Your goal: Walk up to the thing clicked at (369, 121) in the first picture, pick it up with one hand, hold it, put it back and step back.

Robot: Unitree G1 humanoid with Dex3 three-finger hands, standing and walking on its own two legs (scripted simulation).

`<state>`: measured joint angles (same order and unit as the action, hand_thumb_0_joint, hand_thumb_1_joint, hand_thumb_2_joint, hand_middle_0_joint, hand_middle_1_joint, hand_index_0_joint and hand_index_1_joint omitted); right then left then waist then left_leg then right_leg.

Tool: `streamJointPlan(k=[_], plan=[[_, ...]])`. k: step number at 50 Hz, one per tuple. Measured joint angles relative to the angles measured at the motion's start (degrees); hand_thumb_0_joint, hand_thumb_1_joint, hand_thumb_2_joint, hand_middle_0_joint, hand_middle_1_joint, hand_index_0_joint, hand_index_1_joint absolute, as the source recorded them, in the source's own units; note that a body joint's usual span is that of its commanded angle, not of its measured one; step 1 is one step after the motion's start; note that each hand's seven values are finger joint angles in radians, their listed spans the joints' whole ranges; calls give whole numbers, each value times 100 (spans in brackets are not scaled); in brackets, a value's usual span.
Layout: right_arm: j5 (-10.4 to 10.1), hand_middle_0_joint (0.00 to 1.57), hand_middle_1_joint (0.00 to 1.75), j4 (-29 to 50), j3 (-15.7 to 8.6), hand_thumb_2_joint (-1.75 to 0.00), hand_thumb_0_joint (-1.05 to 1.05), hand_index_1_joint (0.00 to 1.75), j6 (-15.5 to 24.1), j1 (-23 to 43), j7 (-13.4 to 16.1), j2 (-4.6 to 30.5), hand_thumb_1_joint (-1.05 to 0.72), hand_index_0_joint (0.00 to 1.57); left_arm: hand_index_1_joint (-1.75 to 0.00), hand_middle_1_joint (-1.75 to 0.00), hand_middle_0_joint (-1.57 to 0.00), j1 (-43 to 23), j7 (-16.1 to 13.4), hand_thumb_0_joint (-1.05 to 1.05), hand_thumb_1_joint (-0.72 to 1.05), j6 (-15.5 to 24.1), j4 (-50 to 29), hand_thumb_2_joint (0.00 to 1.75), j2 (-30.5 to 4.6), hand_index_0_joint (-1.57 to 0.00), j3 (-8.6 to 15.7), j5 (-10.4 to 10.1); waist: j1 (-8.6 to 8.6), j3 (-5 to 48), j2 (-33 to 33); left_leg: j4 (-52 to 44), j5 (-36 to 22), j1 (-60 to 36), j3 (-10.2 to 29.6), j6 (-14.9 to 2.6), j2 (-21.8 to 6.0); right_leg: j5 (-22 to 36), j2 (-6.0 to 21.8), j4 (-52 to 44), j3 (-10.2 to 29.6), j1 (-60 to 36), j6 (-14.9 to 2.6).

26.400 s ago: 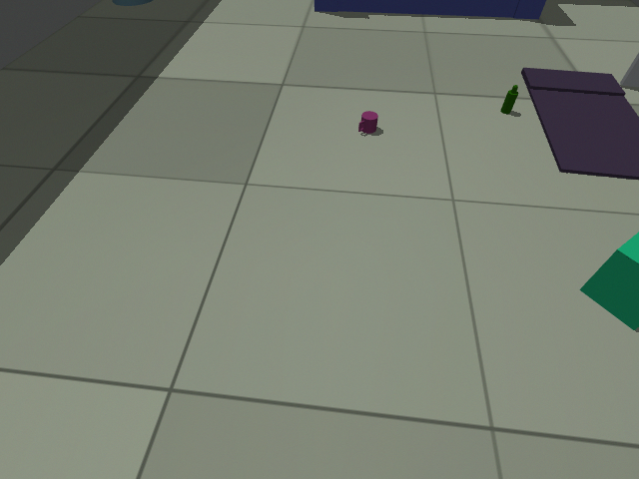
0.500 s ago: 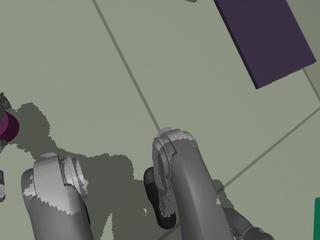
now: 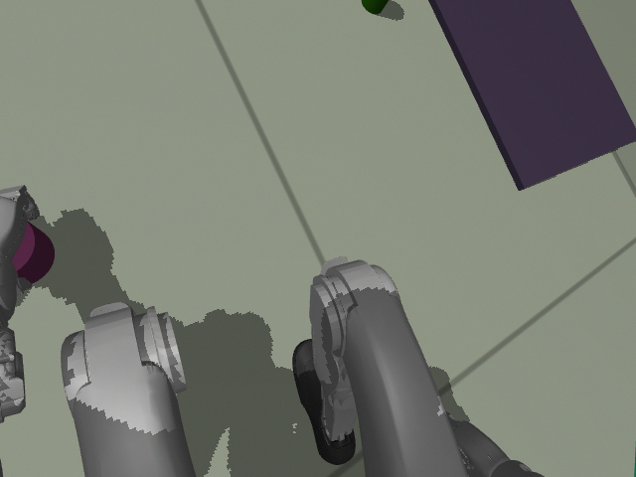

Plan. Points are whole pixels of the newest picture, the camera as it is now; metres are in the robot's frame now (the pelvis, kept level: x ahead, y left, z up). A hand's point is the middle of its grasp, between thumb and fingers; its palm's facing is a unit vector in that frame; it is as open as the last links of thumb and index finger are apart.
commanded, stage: settle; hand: left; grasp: from above
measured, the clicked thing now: out of the picture +0.40 +0.34 -0.25
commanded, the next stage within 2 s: lift in 0.60 s
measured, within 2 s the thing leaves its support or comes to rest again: leaves its support in 0.04 s
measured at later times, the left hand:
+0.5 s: hand out of the picture +0.39 +0.32 -0.12, palm faces -0.46 -0.14 -0.88, open 10.8 cm
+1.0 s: hand out of the picture +0.38 +0.33 -0.04, palm faces -0.46 -0.11 -0.88, open 10.7 cm
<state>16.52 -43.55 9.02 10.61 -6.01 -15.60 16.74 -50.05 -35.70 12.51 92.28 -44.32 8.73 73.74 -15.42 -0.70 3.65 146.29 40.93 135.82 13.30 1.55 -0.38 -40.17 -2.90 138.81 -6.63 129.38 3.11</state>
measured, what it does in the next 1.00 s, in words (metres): rises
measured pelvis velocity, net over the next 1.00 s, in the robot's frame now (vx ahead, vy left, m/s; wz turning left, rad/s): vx -0.01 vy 0.00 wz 0.11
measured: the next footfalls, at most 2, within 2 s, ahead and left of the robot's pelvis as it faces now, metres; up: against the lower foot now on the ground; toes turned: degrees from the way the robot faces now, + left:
none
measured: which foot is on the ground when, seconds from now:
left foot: down 0.00-1.00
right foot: down 0.00-1.00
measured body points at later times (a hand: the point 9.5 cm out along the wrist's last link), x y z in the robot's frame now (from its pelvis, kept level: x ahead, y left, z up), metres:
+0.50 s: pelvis -0.01 -0.01 +0.04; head +0.20 +0.07 +0.43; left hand +0.41 +0.32 -0.07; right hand +0.10 -0.28 -0.07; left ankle +0.06 +0.13 -0.26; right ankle +0.10 -0.13 -0.26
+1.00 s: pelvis -0.01 +0.00 +0.09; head +0.18 +0.07 +0.49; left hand +0.40 +0.33 +0.01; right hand +0.09 -0.26 -0.03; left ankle +0.06 +0.13 -0.26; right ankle +0.10 -0.13 -0.26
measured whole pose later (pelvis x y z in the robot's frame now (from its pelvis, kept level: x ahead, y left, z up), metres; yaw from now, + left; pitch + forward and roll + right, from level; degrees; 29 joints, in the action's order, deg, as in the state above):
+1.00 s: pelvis -0.01 +0.00 +0.09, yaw +6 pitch +34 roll -7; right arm 4.2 -41.7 -0.2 1.0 -10.7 -6.3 15.1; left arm -44.3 -12.4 7.7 66.4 -35.0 0.5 65.0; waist -7.8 8.5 -2.4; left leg 127.5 37.3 124.8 6.7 0.3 -0.5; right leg -38.5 -0.4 123.9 -2.3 119.9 2.8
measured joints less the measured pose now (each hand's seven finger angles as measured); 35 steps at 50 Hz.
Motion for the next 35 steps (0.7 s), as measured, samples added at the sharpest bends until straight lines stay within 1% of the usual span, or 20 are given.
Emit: streamJointPlan(k=[2,4,5,7,10,14,17,19,21,23,26,27,30,35], plan=[[-48,20,30,-40,-97,-91,0,30,-37,-30,-19,-18,-94,20,-90,-96,-35,174,58,1,-21,-34,-289,79,95,-54,64,-1,40,83,-49,-31,13,1,-24,9,10,-31,20,-6,16,5,-16],[-142,20,30,-72,-240,-91,0,30,-97,-72,-32,-39,-94,20,-90,-95,-35,387,147,0,-21,-91,-681,78,221,-55,98,-54,105,198,-121,-84,27,1,-63,8,10,-61,36,-30,45,14,-12],[-204,20,30,-84,-323,-91,0,30,-136,-99,-29,-46,-94,20,-90,-94,-36,485,196,0,-21,-135,-895,78,300,-55,62,-108,152,268,-162,-121,33,-3,-92,4,7,-75,44,-50,67,17,-8],[-334,20,30,-117,-455,-91,0,30,-210,-138,-19,-43,-94,20,-90,-93,-36,585,287,0,-21,-232,-1203,77,466,-55,-130,-230,260,424,-242,-221,35,-16,-171,-10,-1,-99,64,-102,125,22,-9],[-503,20,30,-161,-588,-91,0,30,-308,-108,25,-19,-94,20,-90,-92,-37,519,450,-1,-20,-341,-1273,75,660,-55,-369,-320,403,604,-357,-403,6,-71,-290,-38,-17,-101,88,-215,214,1,-7],[-654,20,30,-89,-710,-91,0,30,-390,-18,138,-1,-94,20,-90,-91,-38,263,774,-1,-20,-487,-1089,74,772,-56,-549,-470,507,657,-431,-656,-64,-233,-411,-57,-56,-33,91,-393,303,-92,2],[-730,20,30,23,-724,-91,0,30,-402,25,232,31,-94,20,-89,-90,-38,98,1072,-1,-20,-498,-1025,74,775,-56,-597,-604,532,580,-433,-811,-137,-360,-450,-57,-68,41,95,-512,328,-182,-5],[-769,20,30,66,-734,-91,0,30,-410,23,299,55,-94,20,-89,-90,-38,41,1256,-1,-20,-448,-1092,74,777,-56,-607,-653,548,519,-425,-895,-190,-421,-458,-46,-57,82,111,-577,328,-237,-25],[-800,20,30,84,-744,-91,0,30,-455,1,362,71,-94,20,-89,-90,-39,32,1410,-1,-20,-365,-1212,74,777,-57,-607,-647,560,475,-405,-959,-233,-472,-465,-31,-46,111,126,-623,328,-283,-40],[-819,20,30,86,-753,-91,0,30,-516,-39,424,80,-94,20,-88,-90,-39,59,1517,-1,-20,-276,-1339,74,775,-57,-582,-600,565,457,-386,-1001,-262,-510,-465,-18,-32,127,141,-654,325,-322,-53],[-842,20,30,84,-763,-91,0,30,-623,-124,517,84,-94,20,-88,-89,-40,132,1589,-1,-20,-166,-1497,74,761,-58,-528,-499,563,479,-370,-1037,-290,-536,-459,-2,-11,137,160,-684,314,-360,-73],[-850,20,30,85,-772,-91,0,30,-653,-158,550,80,-94,20,-87,-89,-40,161,1607,-1,-21,-146,-1562,74,752,-58,-543,-463,563,495,-369,-1048,-299,-538,-458,1,-4,139,167,-694,312,-367,-77],[-885,20,30,58,-804,-91,0,30,-721,-247,639,53,-94,20,-87,-88,-41,219,1595,-1,-21,-91,-1718,74,743,-59,-561,-376,572,560,-373,-1094,-325,-540,-473,-6,9,148,183,-734,321,-381,-81],[-934,20,30,-3,-819,-90,0,30,-787,-324,762,-17,-94,20,-85,-87,-42,178,1503,-1,-22,-148,-1697,75,753,-60,-667,-349,587,684,-414,-1223,-365,-561,-541,-46,10,166,200,-844,369,-406,-82]])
